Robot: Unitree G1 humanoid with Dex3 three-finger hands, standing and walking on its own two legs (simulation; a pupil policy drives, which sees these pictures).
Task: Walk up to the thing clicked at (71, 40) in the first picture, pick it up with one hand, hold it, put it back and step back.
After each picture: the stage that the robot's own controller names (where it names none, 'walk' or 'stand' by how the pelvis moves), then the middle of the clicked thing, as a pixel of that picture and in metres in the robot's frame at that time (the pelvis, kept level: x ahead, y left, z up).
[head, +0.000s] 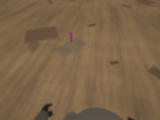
stand; (71, 36) +1.74 +0.53 -0.66
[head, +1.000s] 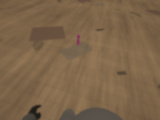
walk; (78, 39) +1.66 +0.25 -0.64
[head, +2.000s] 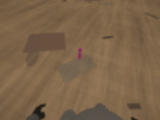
walk; (79, 53) +1.13 +0.18 -0.65
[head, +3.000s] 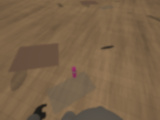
walk; (74, 72) +0.72 +0.22 -0.64
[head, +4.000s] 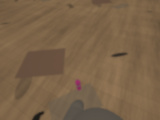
walk; (78, 85) +0.48 +0.21 -0.64
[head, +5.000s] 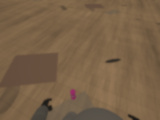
stand; (73, 94) +0.37 +0.17 -0.66
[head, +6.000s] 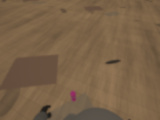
stand; (73, 96) +0.37 +0.18 -0.66
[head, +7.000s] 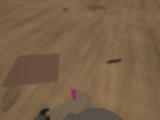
stand; (74, 94) +0.39 +0.18 -0.66
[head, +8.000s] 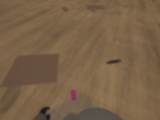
stand; (73, 95) +0.38 +0.18 -0.66
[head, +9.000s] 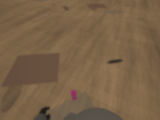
stand; (73, 95) +0.37 +0.18 -0.66
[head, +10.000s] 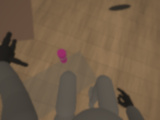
go down; (62, 57) +0.45 +0.23 -0.31
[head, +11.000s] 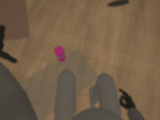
go down; (60, 55) +0.45 +0.24 -0.27
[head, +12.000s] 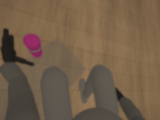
close in; (35, 48) +0.43 +0.28 -0.17
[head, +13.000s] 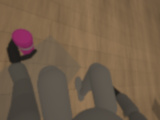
close; (26, 46) +0.43 +0.30 -0.16
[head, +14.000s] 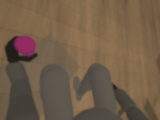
lift; (27, 49) +0.39 +0.30 -0.16
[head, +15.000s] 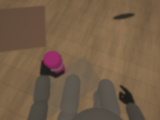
lift; (57, 66) +0.32 +0.22 +0.00
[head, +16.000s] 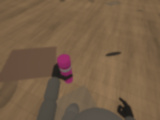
hold; (66, 71) +0.32 +0.17 +0.04
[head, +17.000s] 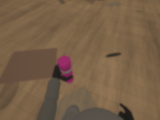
hold; (67, 71) +0.32 +0.17 +0.04
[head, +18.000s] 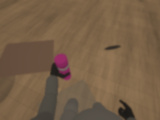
crouch; (64, 69) +0.34 +0.18 +0.00
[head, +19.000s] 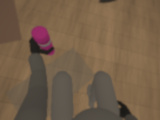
lower; (46, 44) +0.48 +0.25 -0.05
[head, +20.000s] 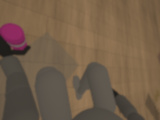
lower; (18, 43) +0.44 +0.31 -0.17
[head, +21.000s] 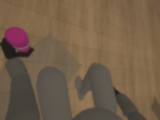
lower; (22, 45) +0.43 +0.31 -0.16
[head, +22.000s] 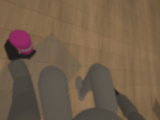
lower; (25, 47) +0.42 +0.31 -0.16
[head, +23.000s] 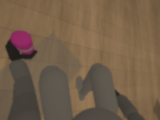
lower; (26, 47) +0.41 +0.30 -0.16
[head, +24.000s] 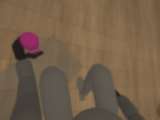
open; (32, 48) +0.42 +0.28 -0.17
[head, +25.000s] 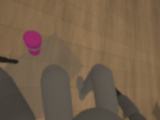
stand; (34, 46) +0.42 +0.28 -0.17
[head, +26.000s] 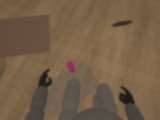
walk; (71, 67) +0.43 +0.20 -0.41
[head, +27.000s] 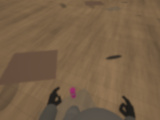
stand; (73, 93) +0.38 +0.18 -0.60
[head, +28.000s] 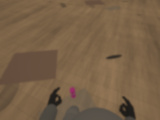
stand; (72, 93) +0.38 +0.18 -0.60
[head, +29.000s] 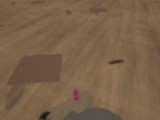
stand; (75, 95) +0.40 +0.17 -0.65
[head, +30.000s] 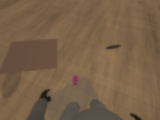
walk; (75, 81) +0.45 +0.13 -0.64
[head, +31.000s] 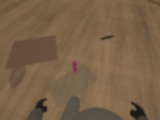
walk; (74, 67) +0.68 +0.23 -0.62
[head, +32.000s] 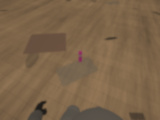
stand; (80, 56) +1.02 +0.20 -0.63
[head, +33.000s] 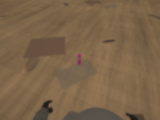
stand; (79, 59) +1.02 +0.21 -0.65
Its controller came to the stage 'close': yes
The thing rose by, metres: 0.68
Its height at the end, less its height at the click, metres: +0.00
